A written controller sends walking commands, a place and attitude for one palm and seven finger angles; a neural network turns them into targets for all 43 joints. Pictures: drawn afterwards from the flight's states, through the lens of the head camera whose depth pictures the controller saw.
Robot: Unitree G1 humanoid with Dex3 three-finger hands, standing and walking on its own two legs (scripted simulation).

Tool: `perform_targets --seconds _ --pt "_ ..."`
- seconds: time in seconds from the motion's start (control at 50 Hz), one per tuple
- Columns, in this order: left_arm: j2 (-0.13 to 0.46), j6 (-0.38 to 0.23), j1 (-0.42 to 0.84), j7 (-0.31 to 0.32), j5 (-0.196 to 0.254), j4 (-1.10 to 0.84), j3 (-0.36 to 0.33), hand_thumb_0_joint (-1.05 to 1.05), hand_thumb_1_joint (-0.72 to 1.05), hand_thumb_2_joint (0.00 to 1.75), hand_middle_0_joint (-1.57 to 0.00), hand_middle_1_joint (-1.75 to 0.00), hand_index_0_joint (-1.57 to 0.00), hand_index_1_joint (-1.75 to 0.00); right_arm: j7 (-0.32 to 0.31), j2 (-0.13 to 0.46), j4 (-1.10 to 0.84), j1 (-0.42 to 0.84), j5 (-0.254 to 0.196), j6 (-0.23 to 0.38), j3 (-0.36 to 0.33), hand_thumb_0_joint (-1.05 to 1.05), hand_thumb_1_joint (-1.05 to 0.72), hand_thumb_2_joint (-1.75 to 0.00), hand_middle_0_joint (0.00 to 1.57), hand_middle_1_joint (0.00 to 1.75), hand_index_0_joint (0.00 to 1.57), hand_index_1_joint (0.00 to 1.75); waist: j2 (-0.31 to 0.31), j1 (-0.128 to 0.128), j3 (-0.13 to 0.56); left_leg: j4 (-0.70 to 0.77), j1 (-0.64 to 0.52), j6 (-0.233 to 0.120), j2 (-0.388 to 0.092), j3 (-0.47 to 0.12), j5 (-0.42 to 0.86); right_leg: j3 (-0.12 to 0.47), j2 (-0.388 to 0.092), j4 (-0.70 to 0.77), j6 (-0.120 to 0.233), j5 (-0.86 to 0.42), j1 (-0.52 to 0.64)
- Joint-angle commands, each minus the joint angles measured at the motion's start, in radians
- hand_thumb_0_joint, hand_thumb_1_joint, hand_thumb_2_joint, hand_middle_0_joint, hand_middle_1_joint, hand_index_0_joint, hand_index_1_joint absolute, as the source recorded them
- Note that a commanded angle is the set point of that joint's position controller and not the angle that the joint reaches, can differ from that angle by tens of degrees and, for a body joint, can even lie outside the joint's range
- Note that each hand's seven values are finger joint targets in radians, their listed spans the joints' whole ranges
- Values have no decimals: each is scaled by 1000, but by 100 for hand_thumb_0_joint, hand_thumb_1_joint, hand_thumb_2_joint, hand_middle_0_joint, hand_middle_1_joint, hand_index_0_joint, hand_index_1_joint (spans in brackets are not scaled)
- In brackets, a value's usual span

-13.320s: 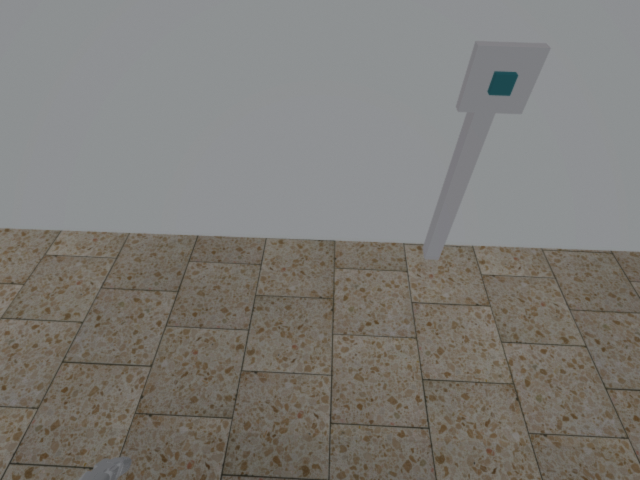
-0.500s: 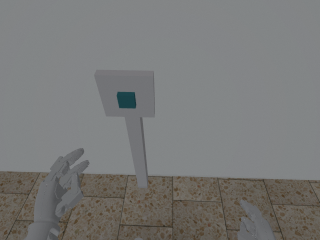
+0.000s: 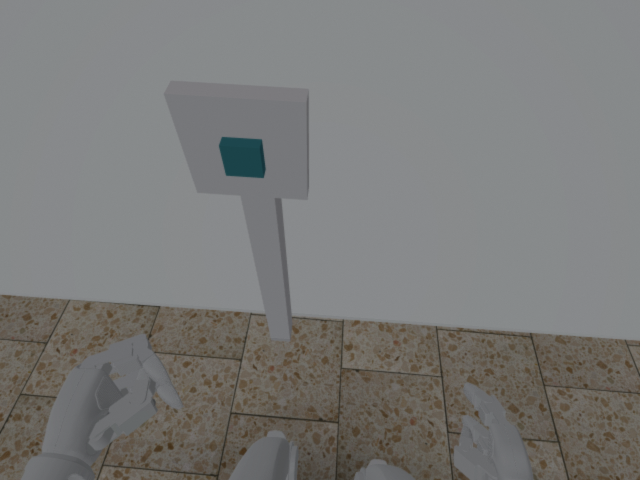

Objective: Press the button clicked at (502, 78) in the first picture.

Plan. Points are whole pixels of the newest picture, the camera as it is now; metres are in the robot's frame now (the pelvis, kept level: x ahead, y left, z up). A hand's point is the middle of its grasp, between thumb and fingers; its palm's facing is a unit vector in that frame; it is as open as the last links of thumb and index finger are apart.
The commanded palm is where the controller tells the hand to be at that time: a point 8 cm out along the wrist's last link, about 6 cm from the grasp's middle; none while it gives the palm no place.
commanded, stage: raise the hand and make a fist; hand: left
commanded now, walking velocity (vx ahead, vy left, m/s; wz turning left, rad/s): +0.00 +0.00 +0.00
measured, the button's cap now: (243, 156) +0.52 +0.15 +0.09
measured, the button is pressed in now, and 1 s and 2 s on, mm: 0 0 0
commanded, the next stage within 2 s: aim a knuckle at the button in 1.22 s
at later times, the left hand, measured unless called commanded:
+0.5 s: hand (110, 379) +0.21 +0.23 +0.07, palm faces +0.06 -1.00 -0.04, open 3.1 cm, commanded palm +0.18 +0.28 +0.08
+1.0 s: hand (107, 345) +0.24 +0.24 +0.09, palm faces +0.03 -1.00 -0.04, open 3.1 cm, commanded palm +0.21 +0.29 +0.09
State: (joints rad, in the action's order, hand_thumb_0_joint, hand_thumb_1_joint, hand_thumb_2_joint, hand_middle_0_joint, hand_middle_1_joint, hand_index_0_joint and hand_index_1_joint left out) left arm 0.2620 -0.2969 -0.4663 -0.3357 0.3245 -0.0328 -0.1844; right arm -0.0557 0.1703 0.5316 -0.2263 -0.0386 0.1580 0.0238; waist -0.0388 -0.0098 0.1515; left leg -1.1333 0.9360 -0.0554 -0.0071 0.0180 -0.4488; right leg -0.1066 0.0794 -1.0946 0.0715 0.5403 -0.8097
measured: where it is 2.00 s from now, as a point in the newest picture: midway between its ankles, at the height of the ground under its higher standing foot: outside the picture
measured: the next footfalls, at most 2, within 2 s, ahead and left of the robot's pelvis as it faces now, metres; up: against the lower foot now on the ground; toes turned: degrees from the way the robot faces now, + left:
none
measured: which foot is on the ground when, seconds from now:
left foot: down 0.00-1.00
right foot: down 0.00-1.00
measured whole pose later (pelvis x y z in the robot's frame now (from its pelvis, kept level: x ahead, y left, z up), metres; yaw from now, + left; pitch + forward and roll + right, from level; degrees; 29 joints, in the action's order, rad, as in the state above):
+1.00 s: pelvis +0.01 +0.03 +0.03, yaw +1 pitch +10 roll -4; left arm 0.28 -0.32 -0.36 -0.25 0.30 -0.01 -0.20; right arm -0.05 0.25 0.52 -0.28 -0.03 0.16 0.04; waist -0.04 0.01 0.13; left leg -0.97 0.75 -0.09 0.02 0.03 -0.40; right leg -0.08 0.06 -0.91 0.03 0.48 -0.62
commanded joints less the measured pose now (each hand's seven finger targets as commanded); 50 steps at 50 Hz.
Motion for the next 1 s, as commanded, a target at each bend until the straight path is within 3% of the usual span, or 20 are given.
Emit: perform_targets --seconds 0.0,0.04,0.06,0.1,0.16,0.18,0.24,0.26,0.32,0.36,0.4,0.46,0.56,0.64,0.74,0.76,0.8,0.9,0.96,0.98 --pt "114 -149 -83 89 38 -263 -167 0 90 90 -130 -150 -130 -150 -15 135 -151 67 5 58 -77 0 -90 -90 20 30 20 30 29 -35 229 147 -223 23 -6 -85 295 122 -51 178 -72 -410 175" --pt "79 -200 -61 95 11 -221 -104 0 90 90 -130 -150 -130 -150 -4 149 -130 62 11 60 -76 0 -90 -90 20 30 20 30 -13 -2 143 142 -216 25 -8 -89 259 102 -44 168 -61 -333 77" --pt "65 -211 -36 83 -1 -195 -63 0 90 90 -130 -150 -130 -150 -1 160 -131 63 14 61 -73 0 -90 -90 20 30 20 30 16 19 95 130 -191 21 -9 -94 233 108 -42 168 -63 -293 41" --pt "65 -219 -36 52 -12 -146 -33 0 90 90 -130 -150 -130 -150 -1 177 -130 51 9 68 -77 0 -90 -90 20 30 20 30 17 35 91 130 -173 19 -10 -96 168 121 -48 191 -63 -201 9" --pt "112 -198 -22 13 0 -165 -43 0 90 90 -130 -150 -130 -150 -6 199 -154 43 -1 79 -78 0 -90 -90 20 30 20 30 19 26 142 150 -195 12 -9 -96 136 142 -45 226 -61 -116 35" --pt "134 -196 -11 11 8 -213 -64 0 90 90 -130 -150 -130 -150 -10 200 -167 42 -4 81 -79 0 -90 -90 20 30 20 30 2 12 193 163 -221 11 -7 -91 141 145 -50 235 -59 -112 69" --pt "170 -195 -2 53 18 -317 -117 0 90 90 -130 -150 -130 -150 -16 188 -177 39 -4 80 -76 0 -90 -90 20 30 20 30 -63 -14 240 217 -316 17 -9 -96 178 100 -37 230 -42 -151 101" --pt "190 -192 0 78 14 -314 -142 0 90 90 -130 -150 -130 -150 -17 187 -172 41 -2 74 -76 0 -90 -90 20 30 20 30 -49 -18 229 223 -316 19 -10 -101 179 95 -29 227 -40 -155 105" --pt "116 -189 -9 122 7 -266 -101 0 90 90 -130 -150 -130 -150 -14 182 -163 43 0 59 -69 0 -90 -90 20 30 20 30 -54 1 142 253 -328 27 -15 -115 144 55 -24 228 -37 -141 61" --pt "100 -167 0 122 -5 -192 -78 0 90 90 -130 -150 -130 -150 -11 192 -164 47 3 49 -65 0 -90 -90 20 30 20 30 -10 17 91 257 -294 23 -14 -122 107 51 -21 233 -40 -122 43" --pt "87 -140 18 103 -22 -150 -38 0 90 90 -130 -150 -130 -150 -8 206 -175 42 -1 43 -62 0 -90 -90 20 30 20 30 -18 27 59 277 -287 27 -15 -128 57 48 -26 245 -41 -91 23" --pt "109 -107 69 72 -31 -167 -16 0 90 90 -130 -150 -130 -150 -9 218 -191 29 -4 50 -55 0 -90 -90 20 30 20 30 -29 36 84 302 -326 23 -18 -142 36 54 -25 260 -41 -99 43" --pt "187 -123 134 92 -15 -270 -101 0 90 90 -130 -150 -130 -150 -14 214 -191 27 3 61 -45 0 -90 -90 20 30 20 30 -67 11 151 325 -405 32 -21 -156 92 51 -21 263 -32 -140 91" --pt "151 -142 132 122 -15 -247 -95 0 90 90 -130 -150 -130 -150 -6 207 -176 24 7 58 -40 0 -90 -90 20 30 20 30 -103 14 118 353 -446 56 -30 -183 104 30 -22 253 -30 -149 62" --pt "127 -87 139 87 -27 -153 -57 0 90 90 -130 -150 -130 -150 -3 225 -173 16 0 51 -45 0 -90 -90 20 30 20 30 -46 26 101 368 -436 55 -29 -184 89 30 -26 276 -37 -153 75" --pt "134 -71 146 75 -22 -135 -60 0 90 90 -130 -150 -130 -150 -4 229 -176 14 0 50 -45 0 -90 -90 20 30 20 30 -2 29 108 363 -419 44 -26 -177 96 34 -23 284 -39 -161 96" --pt "145 -57 178 59 -14 -159 -68 0 90 90 -130 -150 -130 -150 -10 230 -179 14 -6 54 -46 0 -90 -90 20 30 20 30 -17 22 127 367 -440 45 -25 -166 120 38 -27 299 -38 -173 121" --pt "167 -85 181 78 -4 -203 -109 0 90 90 -130 -150 -130 -150 -8 220 -172 16 2 61 -45 0 -90 -90 20 30 20 30 -48 5 150 362 -478 52 -23 -156 209 37 -26 295 -33 -210 140" --pt "167 -105 176 96 -12 -172 -112 0 90 90 -130 -150 -130 -150 0 222 -162 13 8 57 -45 0 -90 -90 20 30 20 30 -31 9 107 364 -458 55 -25 -164 190 33 -21 287 -32 -200 120" --pt "142 -109 176 95 -16 -173 -88 0 90 90 -130 -150 -130 -150 1 221 -167 17 6 56 -45 0 -90 -90 20 30 20 30 -53 12 98 364 -455 56 -24 -160 181 34 -24 285 -32 -192 111"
